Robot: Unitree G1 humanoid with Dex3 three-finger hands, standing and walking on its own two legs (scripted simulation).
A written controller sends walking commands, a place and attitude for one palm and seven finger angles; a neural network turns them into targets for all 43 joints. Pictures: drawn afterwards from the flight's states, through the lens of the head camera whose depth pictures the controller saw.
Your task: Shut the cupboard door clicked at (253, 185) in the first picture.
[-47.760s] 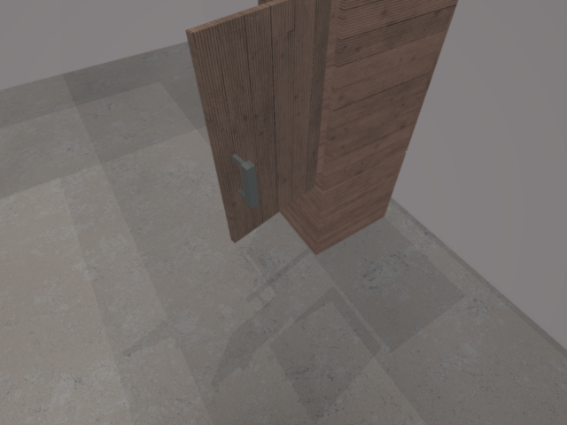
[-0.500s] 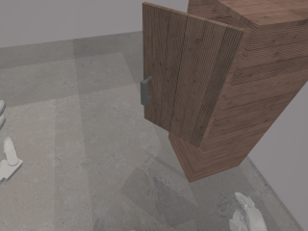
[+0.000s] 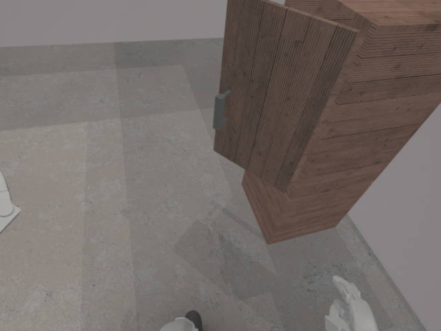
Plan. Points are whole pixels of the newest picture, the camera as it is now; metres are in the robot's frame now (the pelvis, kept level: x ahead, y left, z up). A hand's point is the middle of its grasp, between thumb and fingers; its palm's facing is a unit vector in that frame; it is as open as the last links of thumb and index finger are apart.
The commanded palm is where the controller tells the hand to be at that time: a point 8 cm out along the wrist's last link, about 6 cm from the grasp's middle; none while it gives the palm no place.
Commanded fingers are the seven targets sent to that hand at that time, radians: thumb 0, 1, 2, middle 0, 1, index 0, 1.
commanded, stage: step back with the hand held close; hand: left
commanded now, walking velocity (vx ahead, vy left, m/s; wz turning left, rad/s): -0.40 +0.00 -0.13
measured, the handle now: (222, 110) +0.80 +0.01 -0.08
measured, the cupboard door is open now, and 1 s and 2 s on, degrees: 37 37 37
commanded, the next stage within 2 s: stop stepping back and stand still in 0.20 s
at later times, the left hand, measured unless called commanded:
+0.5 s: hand out of the picture +0.03 +0.27 +0.18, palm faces +0.20 -0.86 -0.46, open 7.4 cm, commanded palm -0.01 +0.32 +0.19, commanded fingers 0.00 0.90 0.90 -0.20 -0.30 -0.20 -0.30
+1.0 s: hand out of the picture -0.08 +0.31 +0.21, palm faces +0.25 -0.78 -0.57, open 7.4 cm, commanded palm -0.12 +0.36 +0.19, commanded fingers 0.00 0.90 0.90 -0.20 -0.30 -0.20 -0.30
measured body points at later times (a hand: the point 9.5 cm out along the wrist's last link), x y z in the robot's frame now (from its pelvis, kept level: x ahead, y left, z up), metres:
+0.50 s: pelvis -0.19 +0.05 -0.01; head -0.19 +0.09 +0.44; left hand +0.01 +0.31 +0.20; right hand -0.06 -0.21 -0.06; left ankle -0.01 +0.09 -0.68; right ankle -0.18 -0.05 -0.73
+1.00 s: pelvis -0.32 +0.09 +0.01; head -0.32 +0.11 +0.46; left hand -0.10 +0.35 +0.24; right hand -0.25 -0.15 -0.09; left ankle -0.23 +0.20 -0.72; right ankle -0.40 +0.01 -0.72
